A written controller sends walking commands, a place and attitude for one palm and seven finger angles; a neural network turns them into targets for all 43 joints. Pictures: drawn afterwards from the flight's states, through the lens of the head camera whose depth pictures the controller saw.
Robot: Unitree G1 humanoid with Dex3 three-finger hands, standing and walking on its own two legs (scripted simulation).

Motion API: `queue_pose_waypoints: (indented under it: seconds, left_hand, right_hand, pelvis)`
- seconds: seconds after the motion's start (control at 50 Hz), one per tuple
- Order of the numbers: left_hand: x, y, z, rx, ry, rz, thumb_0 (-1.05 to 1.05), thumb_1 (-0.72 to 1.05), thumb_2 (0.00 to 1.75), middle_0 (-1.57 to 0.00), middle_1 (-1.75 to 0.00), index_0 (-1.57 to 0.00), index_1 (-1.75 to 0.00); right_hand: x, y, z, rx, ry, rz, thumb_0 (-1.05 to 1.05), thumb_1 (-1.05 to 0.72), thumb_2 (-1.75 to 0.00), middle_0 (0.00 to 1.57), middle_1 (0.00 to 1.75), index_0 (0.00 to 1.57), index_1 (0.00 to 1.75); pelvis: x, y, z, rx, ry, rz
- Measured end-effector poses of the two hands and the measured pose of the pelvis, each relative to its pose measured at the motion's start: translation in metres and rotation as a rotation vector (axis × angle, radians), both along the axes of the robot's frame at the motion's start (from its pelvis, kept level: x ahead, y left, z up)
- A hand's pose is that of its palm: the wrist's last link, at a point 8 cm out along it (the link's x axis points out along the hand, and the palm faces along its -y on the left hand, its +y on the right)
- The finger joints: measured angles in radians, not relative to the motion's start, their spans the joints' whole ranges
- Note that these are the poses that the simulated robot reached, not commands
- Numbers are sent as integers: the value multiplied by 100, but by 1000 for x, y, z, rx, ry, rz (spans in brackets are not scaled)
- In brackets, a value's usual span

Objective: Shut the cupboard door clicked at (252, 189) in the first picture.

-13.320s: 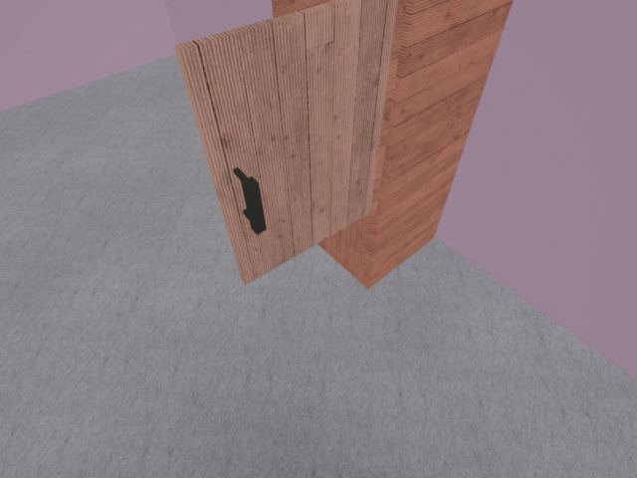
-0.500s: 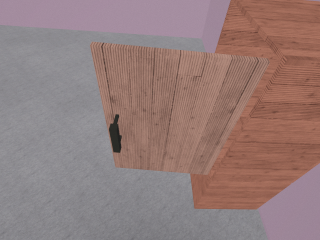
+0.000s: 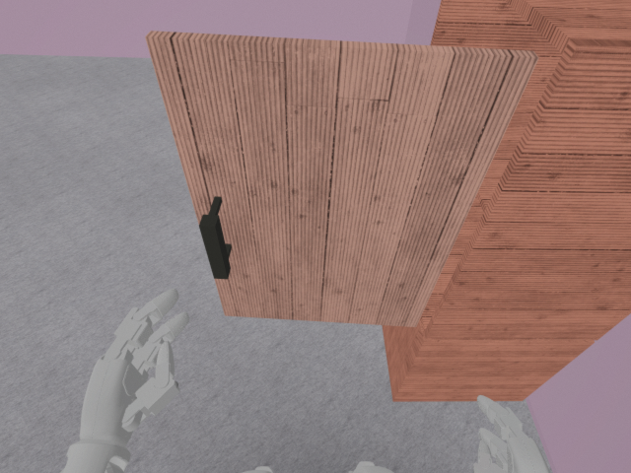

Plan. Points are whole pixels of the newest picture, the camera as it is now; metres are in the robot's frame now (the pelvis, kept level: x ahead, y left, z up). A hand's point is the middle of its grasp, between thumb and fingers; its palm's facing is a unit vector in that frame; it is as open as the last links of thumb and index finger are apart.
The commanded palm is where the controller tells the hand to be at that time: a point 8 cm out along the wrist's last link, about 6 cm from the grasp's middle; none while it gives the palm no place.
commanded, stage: raise the hand and make a fist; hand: left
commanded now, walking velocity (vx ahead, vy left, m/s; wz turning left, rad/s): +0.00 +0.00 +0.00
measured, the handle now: (219, 238) +0.47 +0.16 +0.01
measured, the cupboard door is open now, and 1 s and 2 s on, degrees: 86 86 86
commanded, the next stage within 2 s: bring the fist close to the handle in 1.64 s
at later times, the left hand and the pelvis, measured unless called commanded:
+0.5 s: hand (175, 410) +0.21 +0.17 +0.00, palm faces -0.02 -1.00 -0.02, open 4.5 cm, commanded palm +0.17 +0.23 +0.00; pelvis +0.01 -0.03 -0.04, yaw +1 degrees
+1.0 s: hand (164, 394) +0.22 +0.19 +0.01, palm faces -0.03 -1.00 -0.02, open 3.1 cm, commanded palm +0.20 +0.24 +0.01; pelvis +0.02 +0.00 -0.03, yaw +1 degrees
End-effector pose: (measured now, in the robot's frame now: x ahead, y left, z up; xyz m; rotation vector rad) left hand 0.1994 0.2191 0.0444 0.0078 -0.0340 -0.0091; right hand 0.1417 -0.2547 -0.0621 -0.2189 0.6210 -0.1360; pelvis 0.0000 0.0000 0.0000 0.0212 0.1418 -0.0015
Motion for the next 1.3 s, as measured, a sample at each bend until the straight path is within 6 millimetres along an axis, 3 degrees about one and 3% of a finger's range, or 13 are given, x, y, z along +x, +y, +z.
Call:
queue_pose_waypoints:
  seconds: [0.12, 0.2, 0.26, 0.34, 0.44, 0.54, 0.64, 0.78, 1.04, 1.3]
  left_hand:
    - [-53, 10, -66, -19, 156, 24, 1, 91, 90, -40, -51, -39, -51]
    - [-77, 14, -59, 12, 144, 112, 2, 91, 90, -47, -59, -46, -59]
    - [-69, 11, -46, 39, 52, 94, 2, 91, 90, -53, -65, -52, -64]
    - [-41, 3, -43, 40, 28, -3, 2, 90, 91, -60, -73, -59, -72]
    - [-16, 1, -44, 16, 123, -45, 2, 90, 90, -69, -83, -68, -82]
    - [-13, 8, -35, 19, 131, 4, 2, 90, 90, -78, -93, -77, -92]
    - [-16, 11, -37, 24, 113, 1, 2, 91, 90, -87, -103, -86, -102]
    - [-10, 12, -38, 20, 87, -23, 2, 90, 90, -100, -117, -99, -116]
    - [6, 23, -33, 16, 97, -19, 2, 90, 90, -123, -142, -122, -141]
    - [24, 33, -28, 25, 89, -26, 2, 90, 90, -130, -149, -129, -149]
  right_hand:
    - [59, -12, -3, -48, -152, 48, 1, -90, -89, 20, 30, 20, 30]
    - [86, -1, -9, -61, -182, 124, 1, -90, -89, 20, 30, 19, 30]
    - [95, 10, -21, -47, -167, 170, 1, -90, -89, 20, 30, 19, 30]
    - [92, 22, -40, 5, -113, 164, 1, -90, -89, 20, 30, 20, 30]
    - [70, 25, -53, 69, -23, 85, 1, -90, -89, 21, 30, 20, 30]
    - [47, 17, -55, 64, 46, 25, 1, -90, -89, 21, 30, 20, 30]
    - [36, 4, -55, 12, 76, 5, 1, -90, -89, 21, 30, 20, 30]
    - [42, 2, -47, -34, 52, 1, 2, -90, -89, 20, 30, 20, 30]
    - [66, 38, -27, -1, 0, 75, 1, -90, -89, 21, 30, 20, 30]
    - [60, 39, -29, -7, 46, 72, 1, -90, -89, 21, 30, 20, 30]
  pelvis:
    - [-3, -14, -41, -14, 75, 4]
    - [1, -21, -50, -43, 99, 31]
    - [1, -25, -54, -60, 120, 45]
    - [1, -29, -57, -69, 140, 47]
    - [7, -29, -50, -59, 149, 34]
    - [13, -24, -42, -50, 154, 24]
    - [13, -17, -42, -53, 160, 23]
    - [13, -8, -43, -62, 161, 21]
    - [18, 4, -33, -78, 152, 28]
    - [23, 10, -30, -83, 154, 30]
